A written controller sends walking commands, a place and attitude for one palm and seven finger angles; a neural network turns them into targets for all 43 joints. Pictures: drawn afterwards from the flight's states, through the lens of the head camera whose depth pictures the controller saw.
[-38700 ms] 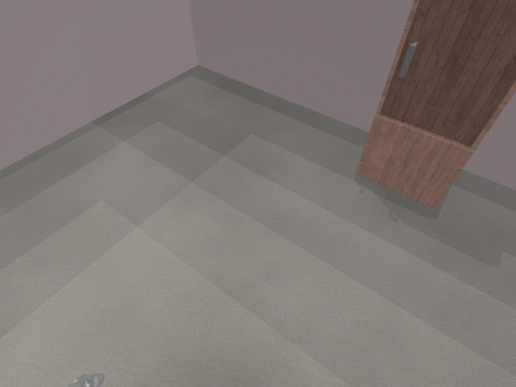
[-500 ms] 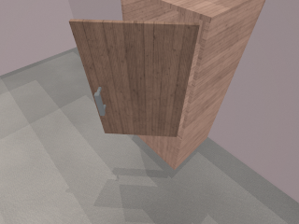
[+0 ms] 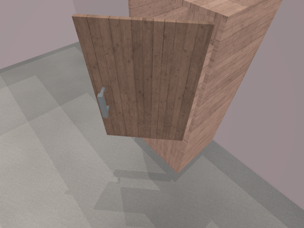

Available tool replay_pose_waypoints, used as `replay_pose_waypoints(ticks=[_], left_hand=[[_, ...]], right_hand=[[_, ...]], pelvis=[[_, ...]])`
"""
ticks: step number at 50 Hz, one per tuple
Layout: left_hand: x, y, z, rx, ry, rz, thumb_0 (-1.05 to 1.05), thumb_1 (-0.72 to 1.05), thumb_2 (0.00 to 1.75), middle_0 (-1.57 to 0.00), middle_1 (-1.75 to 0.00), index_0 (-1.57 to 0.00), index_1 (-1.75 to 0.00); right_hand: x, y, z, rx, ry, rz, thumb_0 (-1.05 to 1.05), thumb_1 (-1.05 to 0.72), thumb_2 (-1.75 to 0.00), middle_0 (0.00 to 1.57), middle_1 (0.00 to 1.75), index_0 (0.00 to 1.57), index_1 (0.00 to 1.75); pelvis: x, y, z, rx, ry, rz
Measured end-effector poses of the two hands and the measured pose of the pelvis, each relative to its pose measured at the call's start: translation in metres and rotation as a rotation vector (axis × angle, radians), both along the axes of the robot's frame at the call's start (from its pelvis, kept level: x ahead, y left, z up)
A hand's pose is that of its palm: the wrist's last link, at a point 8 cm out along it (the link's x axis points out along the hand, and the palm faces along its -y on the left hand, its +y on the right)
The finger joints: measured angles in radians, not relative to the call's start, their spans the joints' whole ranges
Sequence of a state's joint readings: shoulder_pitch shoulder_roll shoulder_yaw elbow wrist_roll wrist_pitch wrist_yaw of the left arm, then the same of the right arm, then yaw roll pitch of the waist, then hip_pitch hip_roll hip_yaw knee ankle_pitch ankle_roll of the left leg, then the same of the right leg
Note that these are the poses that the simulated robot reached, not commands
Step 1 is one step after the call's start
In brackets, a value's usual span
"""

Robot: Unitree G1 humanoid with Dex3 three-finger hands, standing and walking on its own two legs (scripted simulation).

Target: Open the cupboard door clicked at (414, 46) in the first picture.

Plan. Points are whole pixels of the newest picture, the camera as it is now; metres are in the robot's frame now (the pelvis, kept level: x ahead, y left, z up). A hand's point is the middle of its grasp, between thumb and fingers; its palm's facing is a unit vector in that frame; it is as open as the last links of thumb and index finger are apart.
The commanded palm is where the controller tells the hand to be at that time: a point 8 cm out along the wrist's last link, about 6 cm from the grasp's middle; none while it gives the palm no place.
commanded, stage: come to a stop and stand still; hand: left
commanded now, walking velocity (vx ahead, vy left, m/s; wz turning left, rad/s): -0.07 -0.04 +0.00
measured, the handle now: (104, 102) +0.56 +0.24 -0.06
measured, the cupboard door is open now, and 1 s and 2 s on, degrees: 43 43 43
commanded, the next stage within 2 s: look again from close up in 0.96 s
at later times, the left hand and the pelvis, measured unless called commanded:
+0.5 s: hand out of the picture +0.07 +0.19 -0.16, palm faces -0.01 -0.96 -0.28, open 7.4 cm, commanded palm none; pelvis -0.01 -0.01 +0.00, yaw -1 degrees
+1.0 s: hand out of the picture -0.04 +0.17 -0.16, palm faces -0.02 -0.97 -0.23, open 7.4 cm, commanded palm none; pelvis -0.04 -0.02 +0.01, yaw -1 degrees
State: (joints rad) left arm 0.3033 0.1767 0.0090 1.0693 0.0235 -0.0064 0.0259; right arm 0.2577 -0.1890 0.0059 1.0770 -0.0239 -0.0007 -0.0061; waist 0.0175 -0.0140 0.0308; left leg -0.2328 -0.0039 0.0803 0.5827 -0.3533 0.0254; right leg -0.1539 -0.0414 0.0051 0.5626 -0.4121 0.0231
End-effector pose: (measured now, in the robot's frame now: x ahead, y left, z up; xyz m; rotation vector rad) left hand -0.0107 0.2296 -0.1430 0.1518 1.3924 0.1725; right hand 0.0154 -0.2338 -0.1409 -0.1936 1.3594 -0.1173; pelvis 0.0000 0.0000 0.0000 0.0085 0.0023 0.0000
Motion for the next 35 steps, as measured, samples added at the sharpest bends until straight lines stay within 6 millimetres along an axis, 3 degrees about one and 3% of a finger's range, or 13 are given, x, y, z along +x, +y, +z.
replay_pose_waypoints(ticks=[4,9,23,29,35], left_hand=[[0.002,0.004,-0.004,-0.001,0.041,0.006,0.0,0.9,0.9,-0.2,-0.3,-0.2,-0.3],[0.018,0.007,0.002,0.018,0.032,-0.003,0.0,0.9,0.9,-0.2,-0.3,-0.2,-0.3],[0.071,0.01,0.017,0.087,-0.164,-0.092,0.0,0.9,0.9,-0.2,-0.3,-0.2,-0.3],[0.069,0.001,0.02,0.066,-0.221,-0.103,0.0,0.9,0.9,-0.2,-0.3,-0.2,-0.3],[0.048,-0.007,0.021,0.042,-0.2,-0.107,0.0,0.9,0.9,-0.2,-0.3,-0.2,-0.3]], right_hand=[[0.009,0.006,0.001,-0.011,-0.006,-0.007,0.01,-0.91,-0.9,0.2,0.3,0.2,0.3],[0.017,0.01,0.001,-0.005,-0.003,-0.02,0.01,-0.91,-0.9,0.2,0.3,0.2,0.3],[0.045,-0.021,0.007,-0.021,-0.149,-0.02,0.01,-0.91,-0.9,0.2,0.3,0.2,0.3],[0.033,-0.019,0.007,-0.012,-0.18,-0.012,0.01,-0.91,-0.9,0.2,0.3,0.2,0.3],[0.005,-0.011,0.006,0.018,-0.145,-0.008,0.01,-0.91,-0.9,0.2,0.3,0.2,0.3]], pelvis=[[0.009,0.005,-0.001,0.009,0.002,-0.008],[0.015,0.003,0.002,0.01,0.009,-0.017],[-0.002,-0.008,0.002,-0.008,0.024,-0.014],[-0.016,-0.009,0.001,-0.001,-0.016,-0.015],[-0.031,-0.012,0.005,0.003,-0.03,-0.017]])
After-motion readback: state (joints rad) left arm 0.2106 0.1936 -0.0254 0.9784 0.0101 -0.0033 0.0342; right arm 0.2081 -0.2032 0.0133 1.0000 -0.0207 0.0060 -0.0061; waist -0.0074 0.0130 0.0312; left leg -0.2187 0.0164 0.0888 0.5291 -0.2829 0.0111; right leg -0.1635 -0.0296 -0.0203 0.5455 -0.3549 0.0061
